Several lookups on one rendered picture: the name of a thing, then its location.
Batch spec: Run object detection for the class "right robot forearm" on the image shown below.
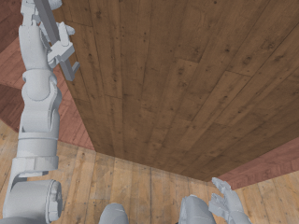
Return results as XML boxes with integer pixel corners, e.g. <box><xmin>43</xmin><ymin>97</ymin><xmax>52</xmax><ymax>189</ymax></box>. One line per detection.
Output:
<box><xmin>227</xmin><ymin>211</ymin><xmax>252</xmax><ymax>224</ymax></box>

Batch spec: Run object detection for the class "right robot hand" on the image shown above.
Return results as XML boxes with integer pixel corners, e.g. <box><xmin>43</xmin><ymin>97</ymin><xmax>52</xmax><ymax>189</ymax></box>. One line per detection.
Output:
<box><xmin>208</xmin><ymin>177</ymin><xmax>245</xmax><ymax>223</ymax></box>

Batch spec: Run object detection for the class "handle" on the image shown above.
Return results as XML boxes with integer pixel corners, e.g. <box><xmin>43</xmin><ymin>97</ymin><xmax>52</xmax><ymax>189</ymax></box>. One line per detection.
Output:
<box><xmin>33</xmin><ymin>0</ymin><xmax>80</xmax><ymax>81</ymax></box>

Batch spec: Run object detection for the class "right robot thigh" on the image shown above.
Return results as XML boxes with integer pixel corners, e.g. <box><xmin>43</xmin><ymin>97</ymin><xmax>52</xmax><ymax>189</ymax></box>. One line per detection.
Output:
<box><xmin>179</xmin><ymin>196</ymin><xmax>217</xmax><ymax>224</ymax></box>

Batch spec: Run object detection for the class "left robot hand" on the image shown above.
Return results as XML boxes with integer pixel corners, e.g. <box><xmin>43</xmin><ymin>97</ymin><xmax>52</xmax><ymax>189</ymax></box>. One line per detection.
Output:
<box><xmin>19</xmin><ymin>0</ymin><xmax>76</xmax><ymax>72</ymax></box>

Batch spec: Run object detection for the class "left robot forearm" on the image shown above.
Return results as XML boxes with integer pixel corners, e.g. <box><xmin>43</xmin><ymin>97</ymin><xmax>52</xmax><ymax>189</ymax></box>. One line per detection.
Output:
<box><xmin>2</xmin><ymin>68</ymin><xmax>63</xmax><ymax>218</ymax></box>

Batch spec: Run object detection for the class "wardrobe door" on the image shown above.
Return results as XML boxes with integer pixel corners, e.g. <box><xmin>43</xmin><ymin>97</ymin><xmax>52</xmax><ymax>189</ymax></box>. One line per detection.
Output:
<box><xmin>40</xmin><ymin>0</ymin><xmax>299</xmax><ymax>182</ymax></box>
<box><xmin>217</xmin><ymin>136</ymin><xmax>299</xmax><ymax>183</ymax></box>

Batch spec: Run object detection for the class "robot left upper arm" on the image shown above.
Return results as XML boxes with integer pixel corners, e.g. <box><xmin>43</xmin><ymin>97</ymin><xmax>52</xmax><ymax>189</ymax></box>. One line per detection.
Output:
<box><xmin>0</xmin><ymin>179</ymin><xmax>63</xmax><ymax>224</ymax></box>

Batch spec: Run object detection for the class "robot thigh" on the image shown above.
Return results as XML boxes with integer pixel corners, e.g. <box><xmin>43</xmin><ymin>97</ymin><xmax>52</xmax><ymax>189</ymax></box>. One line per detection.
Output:
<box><xmin>98</xmin><ymin>203</ymin><xmax>129</xmax><ymax>224</ymax></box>
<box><xmin>179</xmin><ymin>196</ymin><xmax>217</xmax><ymax>224</ymax></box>

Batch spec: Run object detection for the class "left robot thigh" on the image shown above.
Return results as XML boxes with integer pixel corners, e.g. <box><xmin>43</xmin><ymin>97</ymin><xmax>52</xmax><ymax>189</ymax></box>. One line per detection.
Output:
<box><xmin>98</xmin><ymin>203</ymin><xmax>129</xmax><ymax>224</ymax></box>

